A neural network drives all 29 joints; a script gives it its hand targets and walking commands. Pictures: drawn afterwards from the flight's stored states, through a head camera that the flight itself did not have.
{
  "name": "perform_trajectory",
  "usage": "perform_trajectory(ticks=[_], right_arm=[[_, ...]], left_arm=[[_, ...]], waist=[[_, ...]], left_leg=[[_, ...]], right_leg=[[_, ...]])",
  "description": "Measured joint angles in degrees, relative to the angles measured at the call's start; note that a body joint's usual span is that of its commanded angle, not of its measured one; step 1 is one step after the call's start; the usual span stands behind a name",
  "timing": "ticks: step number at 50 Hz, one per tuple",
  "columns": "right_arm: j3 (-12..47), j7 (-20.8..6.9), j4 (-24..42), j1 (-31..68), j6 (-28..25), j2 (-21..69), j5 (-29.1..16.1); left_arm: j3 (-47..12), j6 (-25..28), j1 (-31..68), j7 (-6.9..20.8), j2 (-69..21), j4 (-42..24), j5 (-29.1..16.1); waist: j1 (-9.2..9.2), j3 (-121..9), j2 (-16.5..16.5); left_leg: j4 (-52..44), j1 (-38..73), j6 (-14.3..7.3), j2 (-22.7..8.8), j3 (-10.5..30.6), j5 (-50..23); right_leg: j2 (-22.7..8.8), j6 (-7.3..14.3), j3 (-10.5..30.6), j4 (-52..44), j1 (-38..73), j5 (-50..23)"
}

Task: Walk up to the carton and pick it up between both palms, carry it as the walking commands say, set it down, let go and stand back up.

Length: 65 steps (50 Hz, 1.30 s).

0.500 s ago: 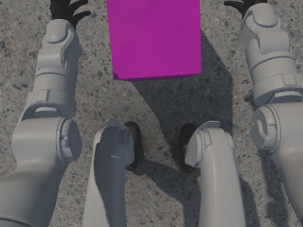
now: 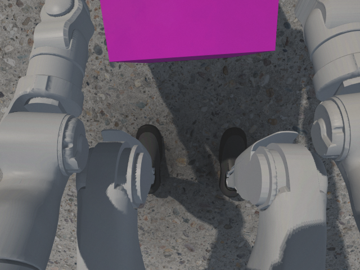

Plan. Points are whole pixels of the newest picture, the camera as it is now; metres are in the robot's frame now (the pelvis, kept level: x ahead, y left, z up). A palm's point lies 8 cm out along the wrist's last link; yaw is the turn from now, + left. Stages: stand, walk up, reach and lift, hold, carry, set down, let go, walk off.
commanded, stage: reach and lift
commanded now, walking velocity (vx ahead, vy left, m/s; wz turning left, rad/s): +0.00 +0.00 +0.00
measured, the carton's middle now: out of the picture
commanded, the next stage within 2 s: none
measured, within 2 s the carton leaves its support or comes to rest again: leaves its support in 1.54 s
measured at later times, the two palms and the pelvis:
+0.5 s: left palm out of the picture +0.54 +0.18 -0.17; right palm out of the picture +0.56 -0.17 -0.17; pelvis +0.00 +0.00 +0.00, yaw +0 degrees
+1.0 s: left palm out of the picture +0.54 +0.17 -0.17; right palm out of the picture +0.56 -0.13 -0.17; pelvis +0.00 +0.00 +0.00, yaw +0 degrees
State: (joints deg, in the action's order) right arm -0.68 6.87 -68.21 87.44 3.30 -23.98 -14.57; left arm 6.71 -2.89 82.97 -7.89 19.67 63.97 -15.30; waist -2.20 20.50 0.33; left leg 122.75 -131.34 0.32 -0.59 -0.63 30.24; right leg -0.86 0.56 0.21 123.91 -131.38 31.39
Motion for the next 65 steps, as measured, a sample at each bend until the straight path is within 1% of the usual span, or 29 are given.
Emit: perform_trajectory(ticks=[5,10,18,23,32,39,42,48,52,54,57,59,62,65], right_arm=[[1.2,0.6,1.0,0.6,-0.3,-0.8,-1.6],[1.6,0.6,0.9,0.4,-0.1,-1.1,-2.2],[0.8,-0.5,-1.7,0.4,-0.2,0.1,-0.6],[0.4,-0.6,-2.4,0.7,-0.3,1.1,0.3],[0.8,0.3,-1.8,1.8,-0.6,2.9,1.2],[1.3,1.0,-1.1,2.1,-1.0,4.6,2.1],[0.9,1.8,-1.0,2.0,-1.3,4.9,2.5],[1.4,1.9,-1.1,2.2,-1.5,4.7,2.0],[0.7,2.0,-2.0,2.9,-1.2,5.0,2.7],[-0.3,1.9,-2.8,3.5,-0.7,5.2,3.8],[-2.6,0.9,-2.6,3.9,0.9,5.4,6.2],[-4.2,-0.1,-1.4,3.4,2.1,5.4,7.6],[-6.3,-1.6,0.9,2.4,4.1,5.5,9.1],[-7.8,-2.3,3.1,1.5,5.7,5.8,10.3]], left_arm=[[-1.9,0.1,1.1,-0.9,0.5,-0.8,-1.3],[-2.5,-0.2,1.2,-1.2,0.6,-0.6,-1.3],[-1.1,0.1,0.6,-0.4,-0.2,1.7,0.4],[-0.4,0.4,0.9,-0.1,-0.8,2.6,1.0],[-0.5,1.0,2.4,-0.5,-2.4,2.9,1.3],[-0.7,1.5,2.9,-1.6,-3.4,2.7,1.7],[-1.2,1.6,2.9,-1.9,-3.5,2.5,1.5],[-1.8,1.8,2.8,-2.4,-3.5,2.0,0.9],[-1.4,1.6,3.0,-2.5,-3.6,2.1,1.2],[-0.5,1.2,3.3,-2.3,-3.7,2.4,2.1],[2.1,-0.6,3.5,-1.4,-4.0,1.7,4.3],[3.7,-1.9,3.2,-0.6,-4.2,0.6,5.7],[5.5,-4.0,2.8,0.9,-4.4,-1.0,7.5],[6.1,-5.9,2.7,2.2,-4.1,-1.9,8.9]], waist=[[0.17,2.8,0.1],[0.3,3.1,0.1],[0.49,0.8,0.0],[0.44,0.3,0.0],[0.2,1.1,0.0],[-0.01,1.6,0.3],[0.07,1.8,0.5],[0.14,2.3,0.6],[0.3,2.4,0.4],[0.39,2.5,0.3],[0.58,2.7,0.4],[0.72,2.8,0.4],[0.73,2.6,0.3],[0.58,2.4,0.3]], left_leg=[[2.4,0.1,-0.1,0.2,-0.1,0.4],[3.3,0.8,-0.2,0.3,-0.2,1.0],[2.0,1.7,-0.2,0.2,-0.3,1.1],[1.0,1.9,0.0,0.2,-0.2,0.9],[0.7,1.9,0.1,0.2,0.0,0.7],[0.7,2.0,0.2,0.3,0.1,0.8],[0.6,2.1,0.2,0.6,0.1,0.8],[0.5,2.4,0.1,0.8,0.2,0.7],[0.6,2.5,0.1,0.8,0.1,0.7],[0.8,2.5,0.1,0.9,0.1,0.6],[1.4,2.3,0.2,1.2,0.2,0.5],[2.0,2.0,0.4,1.6,0.4,0.4],[2.9,1.3,0.6,1.8,0.6,0.3],[3.6,0.9,0.7,1.7,0.7,0.4]], right_leg=[[-0.2,-0.1,0.1,2.5,0.2,0.6],[-0.2,-0.2,0.3,3.5,1.0,1.3],[-0.1,-0.3,0.4,2.1,1.8,1.4],[0.0,-0.2,0.3,1.2,1.8,1.0],[0.1,0.0,0.1,0.8,1.8,0.8],[0.0,0.0,0.1,0.9,2.1,1.0],[-0.2,-0.1,0.0,0.8,2.4,1.1],[-0.3,-0.1,0.0,0.6,2.8,1.2],[-0.3,-0.2,0.1,0.7,2.9,1.2],[0.0,-0.3,0.3,1.0,2.8,1.1],[0.8,-0.9,0.7,1.8,2.8,1.2],[1.2,-1.2,0.9,2.5,2.6,1.2],[1.3,-0.9,0.8,3.5,2.0,1.5],[1.4,-0.7,0.7,4.2,1.4,1.4]])
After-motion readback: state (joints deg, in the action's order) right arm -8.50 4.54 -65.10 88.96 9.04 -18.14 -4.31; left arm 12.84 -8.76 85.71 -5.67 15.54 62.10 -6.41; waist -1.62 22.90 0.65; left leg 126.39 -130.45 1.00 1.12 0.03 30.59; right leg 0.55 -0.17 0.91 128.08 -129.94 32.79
